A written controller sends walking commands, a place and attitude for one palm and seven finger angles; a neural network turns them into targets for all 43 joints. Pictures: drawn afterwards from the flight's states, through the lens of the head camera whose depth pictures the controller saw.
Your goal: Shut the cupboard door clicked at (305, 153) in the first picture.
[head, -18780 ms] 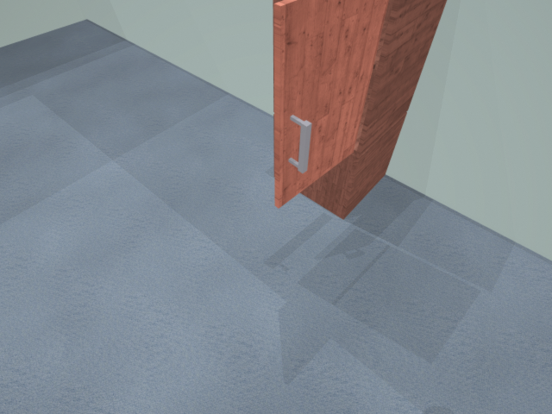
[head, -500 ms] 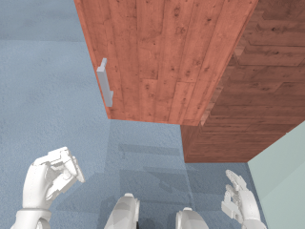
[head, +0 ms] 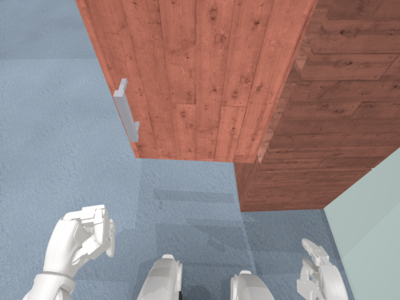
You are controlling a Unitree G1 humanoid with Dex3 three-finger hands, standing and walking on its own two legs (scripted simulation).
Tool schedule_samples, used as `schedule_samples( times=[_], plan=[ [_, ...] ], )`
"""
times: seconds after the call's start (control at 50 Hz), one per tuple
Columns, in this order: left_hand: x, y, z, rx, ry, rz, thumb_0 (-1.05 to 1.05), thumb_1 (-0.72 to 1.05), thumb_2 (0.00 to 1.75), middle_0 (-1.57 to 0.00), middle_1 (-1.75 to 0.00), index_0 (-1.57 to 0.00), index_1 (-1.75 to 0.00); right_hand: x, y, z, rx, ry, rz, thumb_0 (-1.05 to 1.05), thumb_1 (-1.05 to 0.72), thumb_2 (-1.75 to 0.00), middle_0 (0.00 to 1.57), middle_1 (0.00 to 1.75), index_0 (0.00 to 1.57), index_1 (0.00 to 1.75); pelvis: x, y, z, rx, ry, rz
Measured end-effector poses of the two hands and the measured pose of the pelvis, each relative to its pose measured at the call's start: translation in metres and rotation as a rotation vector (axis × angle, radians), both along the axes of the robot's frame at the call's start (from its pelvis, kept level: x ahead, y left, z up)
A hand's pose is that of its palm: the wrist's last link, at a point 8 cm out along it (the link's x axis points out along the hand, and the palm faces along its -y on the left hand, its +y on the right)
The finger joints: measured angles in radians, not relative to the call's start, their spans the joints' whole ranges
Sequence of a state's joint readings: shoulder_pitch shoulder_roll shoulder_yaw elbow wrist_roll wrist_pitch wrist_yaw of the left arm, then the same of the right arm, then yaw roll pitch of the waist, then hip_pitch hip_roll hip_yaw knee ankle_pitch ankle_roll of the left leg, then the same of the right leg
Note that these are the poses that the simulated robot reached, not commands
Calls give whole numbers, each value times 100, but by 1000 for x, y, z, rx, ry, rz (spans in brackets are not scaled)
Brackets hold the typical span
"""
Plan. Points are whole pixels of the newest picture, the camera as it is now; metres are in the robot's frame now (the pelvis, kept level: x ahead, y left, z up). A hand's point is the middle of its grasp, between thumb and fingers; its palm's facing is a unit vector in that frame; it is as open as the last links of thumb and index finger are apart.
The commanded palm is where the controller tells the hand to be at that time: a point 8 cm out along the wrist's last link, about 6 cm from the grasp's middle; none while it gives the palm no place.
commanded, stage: raise the hand and make a fist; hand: left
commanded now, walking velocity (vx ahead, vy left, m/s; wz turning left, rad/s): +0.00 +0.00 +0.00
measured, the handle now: (129, 112) +0.51 +0.21 +0.03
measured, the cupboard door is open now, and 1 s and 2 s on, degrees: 85 85 85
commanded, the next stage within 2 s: bring the fist close to the handle in 0.18 s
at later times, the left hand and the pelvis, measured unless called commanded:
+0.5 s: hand (109, 214) +0.26 +0.18 +0.05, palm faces +0.03 -1.00 -0.05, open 3.1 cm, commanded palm +0.25 +0.23 +0.05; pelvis +0.00 -0.01 -0.01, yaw +0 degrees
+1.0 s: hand (128, 172) +0.35 +0.18 +0.03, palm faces -0.02 -1.00 -0.01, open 3.1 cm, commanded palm +0.34 +0.23 +0.04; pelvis +0.00 +0.00 +0.00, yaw -1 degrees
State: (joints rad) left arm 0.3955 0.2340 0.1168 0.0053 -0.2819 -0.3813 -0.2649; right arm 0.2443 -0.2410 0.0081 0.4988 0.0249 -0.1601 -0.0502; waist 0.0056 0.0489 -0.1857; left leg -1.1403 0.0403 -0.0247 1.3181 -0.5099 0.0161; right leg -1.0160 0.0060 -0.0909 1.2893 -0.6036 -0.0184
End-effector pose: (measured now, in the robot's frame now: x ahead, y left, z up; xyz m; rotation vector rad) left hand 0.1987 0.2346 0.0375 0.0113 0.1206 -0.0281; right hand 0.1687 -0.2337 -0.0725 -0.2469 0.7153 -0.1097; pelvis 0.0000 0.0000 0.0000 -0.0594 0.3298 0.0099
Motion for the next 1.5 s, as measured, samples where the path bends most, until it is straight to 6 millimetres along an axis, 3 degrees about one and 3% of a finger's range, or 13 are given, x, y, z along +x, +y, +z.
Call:
schedule_samples(
  times=[0.16,0.3,0.36,0.48,0.62,0.78,0.94,1.16,1.36,1.5],
  plan=[
    [4,3,26,40,-166,74,2,90,90,-130,-150,-130,-150,4,-8,-3,-1,-9,-1,1,-91,-90,20,30,20,30,0,-7,-4,5,-3,1],
    [-1,-9,6,15,-20,18,2,90,90,-129,-150,-130,-150,11,-4,-1,27,-27,0,1,-91,-90,20,30,20,30,0,-8,-1,12,-6,-1],
    [0,-11,8,21,-41,16,2,90,90,-130,-150,-130,-150,13,-4,0,17,-37,8,1,-91,-90,21,30,20,30,1,-9,-1,11,-5,-1],
    [30,1,15,43,-190,60,2,90,90,-130,-150,-130,-150,13,-6,-11,-3,-14,34,1,-91,-90,21,30,20,30,-2,-10,-10,5,11,5],
    [65,-10,1,6,-81,-27,2,90,90,-130,-150,-130,-150,0,-8,-16,5,45,-7,1,-91,-90,21,30,20,30,0,-7,-7,6,22,-3],
    [90,3,14,17,-145,64,2,90,90,-130,-150,-130,-150,-17,-12,-14,-3,107,-32,1,-91,-90,21,30,20,30,5,-4,1,15,26,-12],
    [119,1,-7,7,-95,13,2,90,90,-130,-150,-130,-150,-28,-17,-20,-27,167,-50,1,-91,-90,21,30,20,30,2,0,-2,9,39,-11],
    [166,-3,5,22,-150,50,2,90,90,-130,-150,-130,-150,-46,-17,-27,-17,230,-77,1,-91,-90,20,30,20,30,0,2,-1,15,58,-21],
    [195,-13,-1,11,-140,53,2,90,90,-130,-150,-130,-150,-76,-24,-38,-15,328,-117,1,-91,-90,21,30,20,30,-1,-1,-4,20,78,-29],
    [196,-13,-1,33,-123,50,2,90,90,-129,-150,-130,-150,-90,-29,-40,4,380,-151,1,-91,-90,20,30,20,30,1,-4,-2,31,76,-39]
  ],
)
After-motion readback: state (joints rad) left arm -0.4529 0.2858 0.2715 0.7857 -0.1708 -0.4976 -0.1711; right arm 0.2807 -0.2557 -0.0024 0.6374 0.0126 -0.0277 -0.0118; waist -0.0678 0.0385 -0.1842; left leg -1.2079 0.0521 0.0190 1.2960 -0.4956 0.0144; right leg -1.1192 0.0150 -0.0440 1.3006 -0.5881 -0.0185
